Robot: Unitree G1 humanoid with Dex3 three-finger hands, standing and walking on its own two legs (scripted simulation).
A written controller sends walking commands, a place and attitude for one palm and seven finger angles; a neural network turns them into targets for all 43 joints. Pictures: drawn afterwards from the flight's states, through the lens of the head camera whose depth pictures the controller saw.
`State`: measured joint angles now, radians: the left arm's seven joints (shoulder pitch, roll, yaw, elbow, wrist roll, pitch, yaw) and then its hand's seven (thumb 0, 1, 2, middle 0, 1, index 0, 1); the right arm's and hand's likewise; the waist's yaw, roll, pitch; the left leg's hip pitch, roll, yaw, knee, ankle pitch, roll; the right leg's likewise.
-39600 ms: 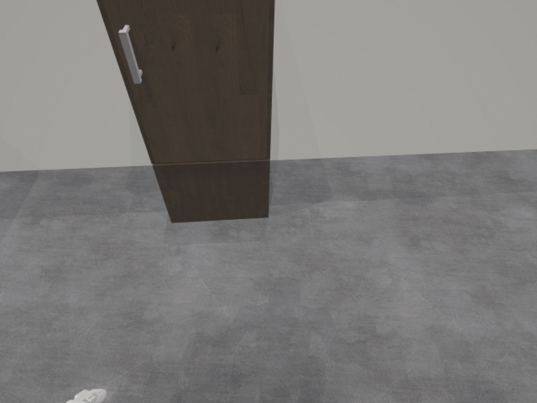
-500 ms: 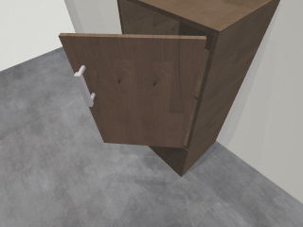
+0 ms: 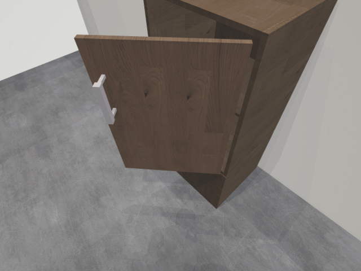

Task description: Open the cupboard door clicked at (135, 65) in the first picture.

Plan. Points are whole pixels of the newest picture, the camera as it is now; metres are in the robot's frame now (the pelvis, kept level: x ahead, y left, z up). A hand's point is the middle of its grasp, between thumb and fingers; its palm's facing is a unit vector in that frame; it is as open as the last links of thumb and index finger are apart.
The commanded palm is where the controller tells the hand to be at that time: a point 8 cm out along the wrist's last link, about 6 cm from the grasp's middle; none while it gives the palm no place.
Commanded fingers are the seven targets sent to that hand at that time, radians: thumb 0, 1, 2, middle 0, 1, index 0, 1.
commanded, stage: raise the hand with hooked fingers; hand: left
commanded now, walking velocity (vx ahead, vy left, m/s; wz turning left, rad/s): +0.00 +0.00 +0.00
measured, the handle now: (106, 100) +0.53 +0.26 +0.06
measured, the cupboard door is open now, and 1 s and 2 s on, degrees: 42 42 42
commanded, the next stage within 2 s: none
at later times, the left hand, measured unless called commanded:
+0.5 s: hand (83, 259) +0.15 +0.22 -0.03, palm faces +0.08 -1.00 -0.05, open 9.4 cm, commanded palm +0.14 +0.27 -0.02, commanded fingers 0.00 0.22 0.61 -0.25 -0.74 -0.25 -0.74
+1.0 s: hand (60, 218) +0.21 +0.27 +0.02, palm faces +0.02 -1.00 -0.07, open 12.4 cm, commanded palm +0.18 +0.32 +0.03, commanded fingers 0.00 -0.36 0.36 -0.29 -1.11 -0.29 -1.11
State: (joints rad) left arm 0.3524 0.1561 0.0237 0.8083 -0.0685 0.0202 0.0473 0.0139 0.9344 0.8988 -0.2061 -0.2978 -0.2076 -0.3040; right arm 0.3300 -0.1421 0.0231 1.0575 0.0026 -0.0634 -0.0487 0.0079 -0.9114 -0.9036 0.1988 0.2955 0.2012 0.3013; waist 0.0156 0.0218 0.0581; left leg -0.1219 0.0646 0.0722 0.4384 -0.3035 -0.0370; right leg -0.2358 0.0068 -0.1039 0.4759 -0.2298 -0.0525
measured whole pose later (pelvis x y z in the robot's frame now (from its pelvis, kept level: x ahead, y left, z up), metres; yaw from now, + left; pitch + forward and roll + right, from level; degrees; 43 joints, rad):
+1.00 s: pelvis -0.03 +0.04 -0.04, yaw +2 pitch +8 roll -2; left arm 0.24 0.31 0.27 0.08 -0.29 -0.28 -0.34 0.00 -0.13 0.46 -0.28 -0.96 -0.28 -0.97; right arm 0.29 -0.29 0.02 0.58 0.03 -0.28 -0.08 0.02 -0.90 -0.90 0.20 0.30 0.20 0.30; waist -0.01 0.01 -0.06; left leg -0.57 0.02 0.03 0.91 -0.48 0.03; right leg -0.63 -0.06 -0.12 0.85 -0.36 0.00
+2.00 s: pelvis -0.02 +0.03 -0.02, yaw +1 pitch +4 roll -1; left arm -0.09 0.42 0.46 0.42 -0.33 -0.18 -0.52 -0.02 -0.50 0.30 -0.30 -1.20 -0.31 -1.20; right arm 0.28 -0.28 0.06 0.60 0.04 -0.23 -0.10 0.01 -0.90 -0.90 0.20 0.30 0.20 0.30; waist 0.01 0.02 -0.02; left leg -0.38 0.03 0.04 0.70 -0.39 0.00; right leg -0.45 -0.04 -0.11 0.67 -0.29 -0.02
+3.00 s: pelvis -0.02 +0.03 -0.03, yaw +1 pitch +11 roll -1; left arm -0.58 0.54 0.46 0.93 -0.22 -0.27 -0.51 -0.02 -0.50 0.30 -0.30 -1.20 -0.31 -1.20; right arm 0.35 -0.30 0.05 0.62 0.03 -0.10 -0.08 0.01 -0.90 -0.90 0.20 0.30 0.20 0.30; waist -0.06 0.00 -0.04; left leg -0.54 0.03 0.05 0.76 -0.41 0.01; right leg -0.61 -0.04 -0.10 0.71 -0.29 -0.01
